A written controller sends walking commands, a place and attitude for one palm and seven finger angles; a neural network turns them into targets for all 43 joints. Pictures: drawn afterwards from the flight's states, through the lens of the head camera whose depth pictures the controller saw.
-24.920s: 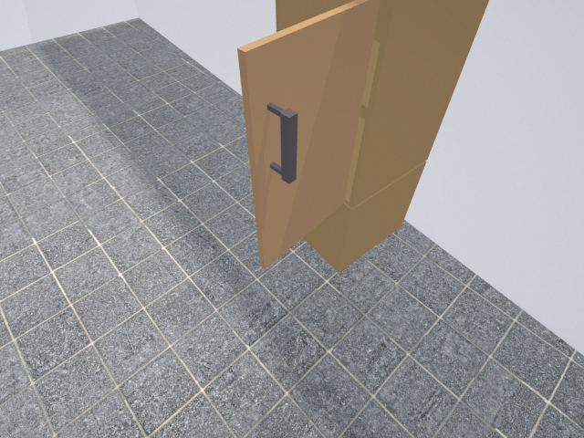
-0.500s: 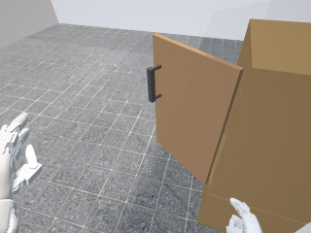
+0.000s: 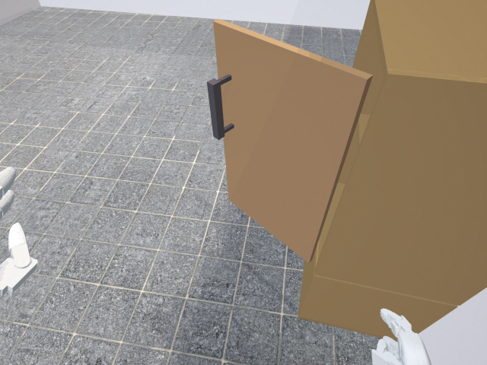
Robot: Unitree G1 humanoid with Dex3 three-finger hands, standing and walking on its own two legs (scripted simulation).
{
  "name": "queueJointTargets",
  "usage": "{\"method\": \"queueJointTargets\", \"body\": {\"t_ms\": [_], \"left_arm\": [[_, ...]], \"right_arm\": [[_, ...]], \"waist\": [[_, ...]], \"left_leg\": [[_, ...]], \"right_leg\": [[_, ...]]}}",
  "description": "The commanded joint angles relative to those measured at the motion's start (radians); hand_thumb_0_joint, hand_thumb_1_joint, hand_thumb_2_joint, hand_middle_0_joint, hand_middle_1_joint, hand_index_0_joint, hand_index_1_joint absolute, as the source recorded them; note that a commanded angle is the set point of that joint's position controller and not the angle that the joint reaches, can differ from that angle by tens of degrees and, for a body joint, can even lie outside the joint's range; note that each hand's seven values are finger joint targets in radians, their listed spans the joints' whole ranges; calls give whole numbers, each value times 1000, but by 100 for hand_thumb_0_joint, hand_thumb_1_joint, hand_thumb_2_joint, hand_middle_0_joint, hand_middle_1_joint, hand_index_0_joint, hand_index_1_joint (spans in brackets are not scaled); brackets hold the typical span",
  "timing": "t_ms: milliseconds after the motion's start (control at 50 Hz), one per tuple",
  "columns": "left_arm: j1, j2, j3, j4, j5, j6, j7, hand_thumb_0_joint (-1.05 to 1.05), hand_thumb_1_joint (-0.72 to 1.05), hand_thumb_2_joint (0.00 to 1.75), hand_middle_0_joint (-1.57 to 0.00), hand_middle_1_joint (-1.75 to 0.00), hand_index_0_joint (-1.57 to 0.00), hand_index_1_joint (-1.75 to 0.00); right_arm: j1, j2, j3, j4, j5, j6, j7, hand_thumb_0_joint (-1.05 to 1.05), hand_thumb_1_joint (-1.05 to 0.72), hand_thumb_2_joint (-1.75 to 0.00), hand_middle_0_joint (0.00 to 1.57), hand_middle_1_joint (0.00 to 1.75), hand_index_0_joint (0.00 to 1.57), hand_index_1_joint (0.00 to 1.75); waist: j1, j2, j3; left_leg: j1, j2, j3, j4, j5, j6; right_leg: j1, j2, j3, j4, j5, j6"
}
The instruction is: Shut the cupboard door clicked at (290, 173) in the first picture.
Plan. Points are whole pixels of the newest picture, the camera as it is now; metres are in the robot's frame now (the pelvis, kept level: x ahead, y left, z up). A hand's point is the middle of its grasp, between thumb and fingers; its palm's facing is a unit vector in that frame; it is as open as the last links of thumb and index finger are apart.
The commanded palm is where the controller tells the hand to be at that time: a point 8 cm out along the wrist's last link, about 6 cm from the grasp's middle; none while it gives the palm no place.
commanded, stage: step back with the hand held close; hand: left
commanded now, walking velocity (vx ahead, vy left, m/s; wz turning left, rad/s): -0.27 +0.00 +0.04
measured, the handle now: (222, 107) +0.66 +0.09 +0.07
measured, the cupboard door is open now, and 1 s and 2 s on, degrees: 59 59 59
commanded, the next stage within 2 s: stop stepping back and stand still in 1.06 s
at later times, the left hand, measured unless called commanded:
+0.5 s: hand out of the picture +0.14 +0.28 +0.16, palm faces +0.50 -0.74 -0.45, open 7.4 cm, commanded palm +0.07 +0.31 +0.18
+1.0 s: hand out of the picture +0.11 +0.26 +0.17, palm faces +0.36 -0.83 -0.42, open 7.4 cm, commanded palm +0.03 +0.30 +0.18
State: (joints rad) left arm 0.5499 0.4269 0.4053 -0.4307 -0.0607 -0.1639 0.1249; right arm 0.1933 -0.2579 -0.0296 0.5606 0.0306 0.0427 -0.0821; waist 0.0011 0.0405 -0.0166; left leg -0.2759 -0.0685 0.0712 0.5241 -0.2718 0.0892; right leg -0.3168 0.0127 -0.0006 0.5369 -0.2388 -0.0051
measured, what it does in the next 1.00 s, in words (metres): walks backwards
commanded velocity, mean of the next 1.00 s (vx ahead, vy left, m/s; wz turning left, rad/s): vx -0.35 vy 0.00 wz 0.02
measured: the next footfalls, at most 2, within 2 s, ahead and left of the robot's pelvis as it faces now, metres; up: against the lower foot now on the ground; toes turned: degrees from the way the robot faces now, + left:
right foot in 1.08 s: -0.26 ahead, -0.12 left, +0.00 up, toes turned -5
left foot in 1.36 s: -0.16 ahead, +0.11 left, +0.00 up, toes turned +1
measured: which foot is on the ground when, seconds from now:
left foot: down 0.00-1.00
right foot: down 0.00-0.68, up 0.70-1.00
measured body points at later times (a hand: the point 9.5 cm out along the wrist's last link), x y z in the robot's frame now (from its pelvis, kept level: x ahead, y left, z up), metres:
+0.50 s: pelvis -0.06 +0.01 -0.02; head -0.06 +0.02 +0.43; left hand +0.11 +0.32 +0.19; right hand +0.10 -0.24 -0.10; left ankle +0.00 +0.06 -0.73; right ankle +0.02 -0.12 -0.73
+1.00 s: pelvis -0.12 +0.01 +0.00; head -0.06 +0.05 +0.45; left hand +0.08 +0.30 +0.19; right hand +0.08 -0.21 -0.07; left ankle +0.00 +0.06 -0.73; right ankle -0.28 -0.14 -0.71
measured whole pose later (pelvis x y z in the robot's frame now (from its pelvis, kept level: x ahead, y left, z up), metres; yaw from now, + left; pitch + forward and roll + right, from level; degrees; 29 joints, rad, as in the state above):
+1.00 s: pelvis -0.12 +0.01 +0.00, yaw -3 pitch +7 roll -5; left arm 0.48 0.44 0.44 -0.56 -0.05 -0.27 0.13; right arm 0.09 -0.15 0.02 0.63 -0.02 -0.12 -0.03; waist 0.04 -0.02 0.00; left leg -0.53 0.05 0.10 0.40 0.00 0.09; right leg -0.11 0.06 0.01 0.47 -0.36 0.03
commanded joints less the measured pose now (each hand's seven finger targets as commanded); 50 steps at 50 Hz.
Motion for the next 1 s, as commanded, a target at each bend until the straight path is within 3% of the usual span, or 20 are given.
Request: {"method": "queueJointTargets", "body": {"t_ms": [0,60,140,200,260,320,400,500,560,620,660,680,700,740,800,860,900,940,960,980], "left_arm": [[-5,188,160,-216,-2,-64,28,0,90,90,-20,-30,-20,-30],[-19,206,183,-230,9,-72,34,0,90,90,-20,-30,-20,-30],[-45,179,168,-220,21,-87,40,0,90,90,-20,-30,-20,-30],[-70,178,168,-230,33,-102,44,0,90,90,-20,-30,-20,-30],[-113,186,175,-260,45,-116,47,0,90,90,-20,-30,-20,-30],[-139,166,164,-263,51,-124,45,0,90,90,-20,-30,-20,-30],[-132,167,177,-246,56,-133,40,0,90,90,-20,-30,-20,-30],[-124,172,175,-269,53,-149,41,0,90,90,-20,-30,-20,-30],[-90,201,196,-295,44,-160,53,0,90,90,-20,-30,-20,-30],[-51,212,224,-321,44,-177,59,0,90,90,-20,-30,-20,-30],[-61,195,233,-325,50,-185,54,0,90,90,-20,-30,-20,-30],[-75,197,239,-325,51,-184,50,0,90,90,-20,-30,-20,-30],[-90,199,239,-314,52,-180,47,0,90,90,-20,-30,-20,-30],[-88,169,212,-282,39,-180,38,0,90,90,-20,-30,-20,-30],[-72,132,138,-278,18,-191,21,0,90,90,-20,-30,-20,-30],[-74,140,108,-303,12,-190,18,0,90,90,-20,-30,-20,-30],[-101,166,112,-350,8,-187,12,0,90,90,-20,-30,-20,-30],[-74,194,143,-381,-1,-173,7,0,90,90,-20,-30,-20,-30],[-23,218,177,-395,-5,-165,5,0,90,90,-20,-30,-20,-30],[0,214,184,-413,-19,-154,-1,0,90,90,-20,-30,-20,-30]], "right_arm": [[-86,-114,-40,-184,-3,-42,-10,0,-90,-90,20,30,20,30],[-88,-123,-42,-188,-8,-48,-12,0,-90,-90,20,30,20,30],[-72,-120,-37,-192,-5,-57,-11,0,-90,-90,20,30,20,30],[-68,-122,-35,-188,-8,-71,-12,0,-90,-90,20,30,20,30],[-67,-132,-35,-182,-15,-87,-14,0,-90,-90,20,30,20,30],[-59,-125,-33,-174,-20,-101,-15,0,-90,-90,20,30,20,30],[-55,-123,-38,-171,-20,-110,-9,0,-90,-90,20,30,20,30],[-42,-112,-44,-160,-23,-106,11,0,-90,-90,20,30,20,30],[-40,-102,-45,-147,-26,-103,20,0,-90,-90,20,30,20,30],[-51,-105,-41,-154,-22,-110,13,0,-90,-90,20,30,20,30],[-70,-120,-45,-154,-25,-126,0,0,-90,-90,20,30,20,30],[-71,-117,-47,-146,-32,-133,-3,0,-90,-90,20,30,20,30],[-69,-115,-50,-140,-38,-138,-4,0,-90,-90,20,30,20,30],[-55,-101,-51,-119,-45,-151,-2,0,-90,-90,20,30,20,30],[-49,-87,-39,-79,-50,-177,8,0,-90,-90,20,30,20,30],[-38,-84,-35,-27,-55,-199,19,0,-90,-90,20,30,20,30],[-52,-91,-38,-15,-51,-207,27,0,-90,-90,20,30,20,30],[-64,-86,-43,-34,-45,-208,34,0,-90,-90,20,30,20,30],[-69,-84,-44,-44,-50,-210,39,0,-90,-90,20,30,20,30],[-83,-72,-38,-63,-45,-205,46,0,-90,-90,20,30,20,30]], "waist": [[8,12,-147],[10,32,-121],[-4,3,-70],[-7,10,-48],[-5,69,-37],[-4,85,-40],[-7,36,-35],[-15,-64,-38],[-20,-72,-61],[-20,16,-106],[-12,171,-106],[-9,207,-101],[-9,184,-85],[-5,98,-51],[-1,87,-70],[8,154,-208],[22,178,-315],[25,180,-389],[32,193,-426],[30,198,-432]], "left_leg": [[-124,210,-203,-115,278,-42],[-250,220,-234,-160,70,-12],[-386,210,-248,-173,-232,16],[-443,215,-275,-192,-342,28],[-505,246,-317,-244,-425,38],[-555,280,-329,-265,-444,48],[-570,250,-306,-202,-442,45],[-483,164,-252,-12,-385,9],[-349,150,-252,27,-281,-12],[-400,208,-291,-104,-339,17],[-573,317,-398,-283,-469,55],[-605,376,-426,-345,-487,65],[-611,406,-448,-366,-478,76],[-470,397,-429,-339,-324,69],[-152,356,-379,-307,-53,23],[217,328,-306,-200,501,-27],[411,307,-244,-117,838,-39],[496,299,-202,-97,912,-34],[501,301,-218,-106,923,-35],[473,307,-202,-124,861,-33]], "right_leg": [[196,-90,119,50,309,-15],[241,-71,121,71,232,-6],[249,-81,150,71,127,-11],[243,-73,151,81,63,-10],[276,-40,116,147,45,1],[325,-19,86,217,76,10],[320,-31,134,201,105,-5],[148,-149,310,32,-24,-69],[22,-186,320,-32,-55,-95],[114,-89,199,87,-19,-42],[290,13,88,292,59,2],[320,45,56,368,15,17],[315,62,52,432,-52,23],[209,61,48,380,-149,18],[52,52,22,142,-232,9],[-13,40,9,-102,-161,11],[-25,50,-1,-146,-99,27],[-21,58,-15,-96,-112,33],[-6,63,-13,-86,-140,31],[17,63,-20,-67,-164,30]]}}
